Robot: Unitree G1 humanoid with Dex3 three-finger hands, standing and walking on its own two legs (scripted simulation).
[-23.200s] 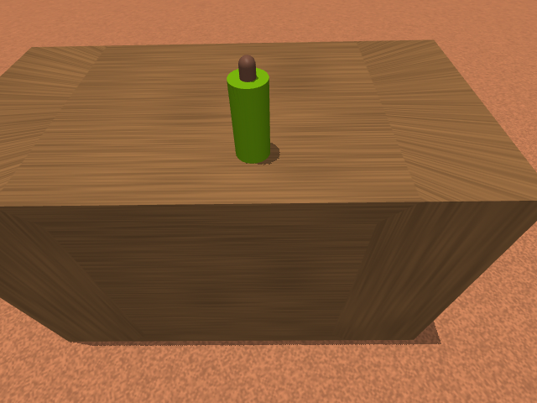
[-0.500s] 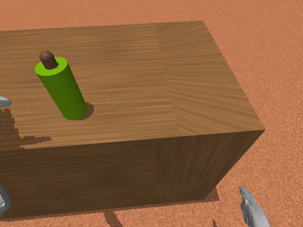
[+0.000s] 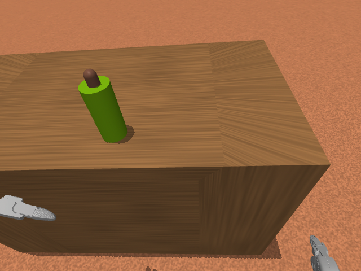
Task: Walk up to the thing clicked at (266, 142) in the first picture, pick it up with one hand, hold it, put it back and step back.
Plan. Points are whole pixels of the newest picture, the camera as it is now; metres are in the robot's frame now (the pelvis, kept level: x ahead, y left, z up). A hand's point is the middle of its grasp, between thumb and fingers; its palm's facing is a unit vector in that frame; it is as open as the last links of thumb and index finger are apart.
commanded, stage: sink last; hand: left
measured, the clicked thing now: (103, 105) +0.46 +0.24 +0.13
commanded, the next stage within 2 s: home in 0.42 s
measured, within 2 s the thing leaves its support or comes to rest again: neither
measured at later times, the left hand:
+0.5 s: hand (27, 197) +0.18 +0.24 +0.20, palm faces +0.45 -0.78 -0.44, open 17.6 cm
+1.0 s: hand (97, 240) +0.18 +0.22 -0.02, palm faces +0.21 -0.94 -0.28, open 17.6 cm
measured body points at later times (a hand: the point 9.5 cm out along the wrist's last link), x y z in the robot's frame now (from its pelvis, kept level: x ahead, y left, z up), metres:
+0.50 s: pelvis -0.02 -0.02 +0.00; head -0.02 -0.05 +0.45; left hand +0.15 +0.28 +0.23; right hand +0.14 -0.28 -0.08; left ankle +0.02 +0.11 -0.74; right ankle -0.01 -0.11 -0.74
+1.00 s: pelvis +0.02 +0.00 +0.00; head +0.03 +0.00 +0.45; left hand +0.17 +0.27 +0.00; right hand +0.19 -0.22 -0.09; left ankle +0.02 +0.11 -0.74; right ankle -0.01 -0.11 -0.74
